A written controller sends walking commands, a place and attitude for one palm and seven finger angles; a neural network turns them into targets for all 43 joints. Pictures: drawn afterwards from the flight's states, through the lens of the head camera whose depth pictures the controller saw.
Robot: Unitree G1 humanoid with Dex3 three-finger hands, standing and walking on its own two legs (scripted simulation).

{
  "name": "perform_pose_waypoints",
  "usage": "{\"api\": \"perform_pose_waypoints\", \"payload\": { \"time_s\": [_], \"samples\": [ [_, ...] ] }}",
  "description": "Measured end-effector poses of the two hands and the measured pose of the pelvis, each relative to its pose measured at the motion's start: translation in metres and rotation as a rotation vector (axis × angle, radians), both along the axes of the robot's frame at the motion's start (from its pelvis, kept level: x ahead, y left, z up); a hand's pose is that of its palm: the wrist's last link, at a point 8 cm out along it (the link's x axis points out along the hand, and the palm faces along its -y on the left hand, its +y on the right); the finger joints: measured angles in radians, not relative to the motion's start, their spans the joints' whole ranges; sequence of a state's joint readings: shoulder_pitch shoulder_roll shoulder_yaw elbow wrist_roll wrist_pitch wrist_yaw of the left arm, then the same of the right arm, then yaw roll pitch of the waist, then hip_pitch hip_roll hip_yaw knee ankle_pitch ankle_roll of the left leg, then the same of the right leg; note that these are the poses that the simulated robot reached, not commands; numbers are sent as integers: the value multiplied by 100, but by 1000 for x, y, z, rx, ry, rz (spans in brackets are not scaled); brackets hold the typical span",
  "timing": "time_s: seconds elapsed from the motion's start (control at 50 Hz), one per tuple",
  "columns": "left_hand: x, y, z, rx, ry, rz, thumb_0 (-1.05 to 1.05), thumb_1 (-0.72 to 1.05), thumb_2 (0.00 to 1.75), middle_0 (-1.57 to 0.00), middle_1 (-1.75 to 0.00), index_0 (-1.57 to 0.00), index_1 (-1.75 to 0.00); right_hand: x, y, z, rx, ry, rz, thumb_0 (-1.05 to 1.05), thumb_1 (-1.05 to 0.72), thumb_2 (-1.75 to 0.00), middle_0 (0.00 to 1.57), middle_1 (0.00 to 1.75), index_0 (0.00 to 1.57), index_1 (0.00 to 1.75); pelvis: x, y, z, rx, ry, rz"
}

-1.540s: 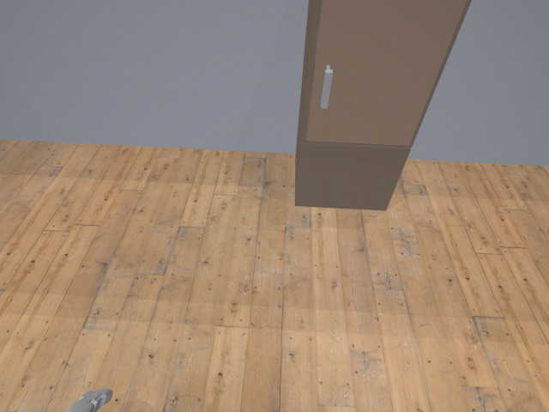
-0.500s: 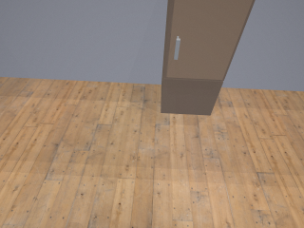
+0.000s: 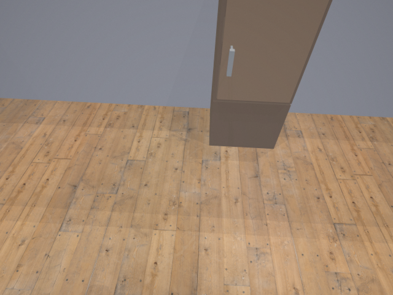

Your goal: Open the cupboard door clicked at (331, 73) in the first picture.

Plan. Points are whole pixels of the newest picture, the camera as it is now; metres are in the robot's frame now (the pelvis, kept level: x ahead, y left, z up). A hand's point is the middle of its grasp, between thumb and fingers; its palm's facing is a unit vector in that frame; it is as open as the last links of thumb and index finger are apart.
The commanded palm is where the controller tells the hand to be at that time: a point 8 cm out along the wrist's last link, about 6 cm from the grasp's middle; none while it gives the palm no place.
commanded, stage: walk to a spot facing it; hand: left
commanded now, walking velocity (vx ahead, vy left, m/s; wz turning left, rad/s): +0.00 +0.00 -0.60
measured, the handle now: (230, 61) +1.15 -0.09 -0.10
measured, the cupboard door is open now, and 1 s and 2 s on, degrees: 0 0 0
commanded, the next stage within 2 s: none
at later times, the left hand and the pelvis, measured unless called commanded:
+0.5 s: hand out of the picture +0.05 +0.17 -0.18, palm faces -0.15 -0.95 -0.27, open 7.3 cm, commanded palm none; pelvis -0.02 -0.03 -0.02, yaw -13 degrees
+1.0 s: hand (119, 278) +0.19 +0.21 -0.18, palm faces -0.41 -0.89 -0.19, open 7.3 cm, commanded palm none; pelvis +0.08 +0.02 +0.00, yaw -30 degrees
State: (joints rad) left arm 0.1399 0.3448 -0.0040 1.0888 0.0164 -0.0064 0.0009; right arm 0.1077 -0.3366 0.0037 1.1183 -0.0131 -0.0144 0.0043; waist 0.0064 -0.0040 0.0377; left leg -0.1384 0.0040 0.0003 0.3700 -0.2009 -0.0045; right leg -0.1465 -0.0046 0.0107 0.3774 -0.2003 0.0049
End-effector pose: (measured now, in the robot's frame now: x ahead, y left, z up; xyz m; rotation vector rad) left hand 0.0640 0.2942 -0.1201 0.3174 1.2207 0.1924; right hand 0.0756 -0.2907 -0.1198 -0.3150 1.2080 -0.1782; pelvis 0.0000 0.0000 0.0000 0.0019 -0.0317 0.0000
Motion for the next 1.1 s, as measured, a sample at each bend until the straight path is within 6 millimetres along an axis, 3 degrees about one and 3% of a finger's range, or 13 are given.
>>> {"api": "perform_pose_waypoints", "payload": {
  "time_s": [0.18,0.3,0.44,0.56,0.68,0.82,0.92,1.0,1.1],
  "samples": [
    [-2,-10,-9,-11,42,-17,0,91,90,-20,-30,-20,-30,-7,7,-7,14,-17,-50,0,-91,-90,20,30,20,30,-3,-1,-5,5,11,-56],
    [-4,-35,-24,-52,81,-67,0,91,90,-20,-30,-20,-30,-34,17,-25,66,-11,-128,0,-91,-90,20,30,20,30,-12,-7,-15,26,14,-121],
    [-8,-71,-30,-56,73,-117,0,91,90,-20,-30,-21,-30,-65,7,-53,124,6,-226,0,-91,-90,20,30,20,30,-20,-25,-30,21,1,-193],
    [-14,-87,-13,-84,93,-132,0,91,90,-20,-30,-21,-30,-78,0,-30,130,7,-264,1,-91,-90,20,30,20,30,-18,-30,-8,30,31,-255],
    [0,-85,-7,-96,108,-187,0,90,90,-20,-30,-21,-30,-77,-7,-12,90,-40,-326,1,-91,-90,20,30,20,30,-3,-24,0,29,61,-319],
    [38,-63,-14,-104,113,-234,0,90,90,-20,-30,-21,-30,-50,6,0,48,-94,-367,1,-91,-90,19,30,20,30,27,-5,-1,7,77,-389],
    [86,-41,-35,-119,124,-284,0,90,90,-20,-30,-21,-30,-23,30,5,6,-176,-409,1,-91,-90,20,30,20,30,57,16,-12,-14,73,-453],
    [145,-42,-34,-131,115,-379,1,91,90,-20,-30,-20,-30,-32,57,13,5,-172,-497,0,-91,-90,20,30,20,30,83,23,-5,-31,53,-525],
    [227,-65,-28,-153,39,-480,1,91,90,-20,-30,-20,-30,-63,95,12,29,-50,-628,0,-91,-90,20,30,20,30,116,21,1,-48,45,-588]
  ]
}}
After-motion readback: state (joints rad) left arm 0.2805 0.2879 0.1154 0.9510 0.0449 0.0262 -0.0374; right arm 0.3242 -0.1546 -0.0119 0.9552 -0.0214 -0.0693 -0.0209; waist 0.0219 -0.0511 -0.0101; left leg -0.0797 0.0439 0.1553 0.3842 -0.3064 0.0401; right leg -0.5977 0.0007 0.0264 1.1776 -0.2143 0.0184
